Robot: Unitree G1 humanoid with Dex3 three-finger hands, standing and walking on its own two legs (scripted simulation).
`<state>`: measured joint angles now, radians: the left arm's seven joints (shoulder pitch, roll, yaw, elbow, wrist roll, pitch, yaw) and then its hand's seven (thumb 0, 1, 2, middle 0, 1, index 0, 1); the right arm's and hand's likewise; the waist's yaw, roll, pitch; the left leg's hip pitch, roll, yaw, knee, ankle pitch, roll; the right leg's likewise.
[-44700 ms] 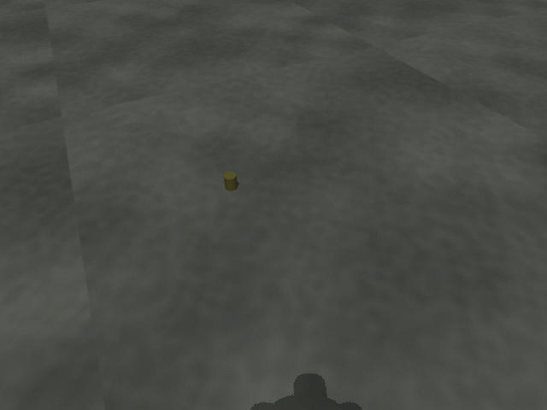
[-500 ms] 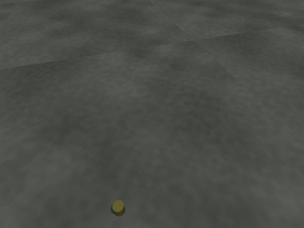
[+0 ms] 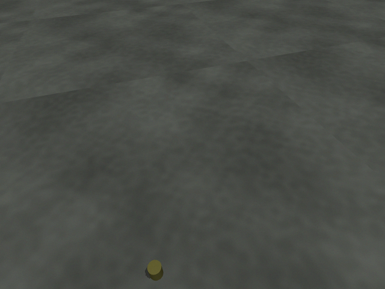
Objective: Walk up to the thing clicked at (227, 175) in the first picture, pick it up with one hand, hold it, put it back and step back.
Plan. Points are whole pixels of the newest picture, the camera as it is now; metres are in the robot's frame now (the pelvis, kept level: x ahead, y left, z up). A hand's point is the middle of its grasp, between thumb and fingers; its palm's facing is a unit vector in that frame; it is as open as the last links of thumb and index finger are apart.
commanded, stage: stand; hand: left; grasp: from above
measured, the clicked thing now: (155, 270) +0.44 +0.21 -0.74
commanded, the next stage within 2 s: step back in 1.66 s
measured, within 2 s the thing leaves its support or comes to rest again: neither
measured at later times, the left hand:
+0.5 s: hand out of the picture +0.08 +0.23 -0.16, palm faces +0.01 -0.94 -0.33, open 7.4 cm
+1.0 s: hand out of the picture +0.10 +0.23 -0.15, palm faces +0.01 -0.94 -0.34, open 7.4 cm
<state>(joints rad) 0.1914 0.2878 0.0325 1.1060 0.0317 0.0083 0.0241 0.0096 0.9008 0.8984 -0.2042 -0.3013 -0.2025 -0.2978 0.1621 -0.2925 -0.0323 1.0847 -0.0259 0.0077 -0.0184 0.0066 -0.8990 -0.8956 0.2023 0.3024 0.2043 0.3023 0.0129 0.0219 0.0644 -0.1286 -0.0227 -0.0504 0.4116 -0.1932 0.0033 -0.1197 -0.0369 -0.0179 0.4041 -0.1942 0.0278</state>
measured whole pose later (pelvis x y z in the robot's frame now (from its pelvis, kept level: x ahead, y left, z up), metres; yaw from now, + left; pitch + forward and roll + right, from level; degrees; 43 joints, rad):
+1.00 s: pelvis +0.02 -0.02 +0.01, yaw +0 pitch -4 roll +0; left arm 0.10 0.31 0.03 1.14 0.01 0.00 0.01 0.01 0.90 0.90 -0.20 -0.30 -0.20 -0.30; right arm 0.11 -0.33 -0.01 1.13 -0.02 -0.01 -0.01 0.01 -0.90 -0.90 0.20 0.30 0.20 0.30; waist 0.00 0.02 0.06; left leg -0.08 0.01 -0.05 0.33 -0.18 -0.02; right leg -0.08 -0.01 -0.02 0.32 -0.18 0.00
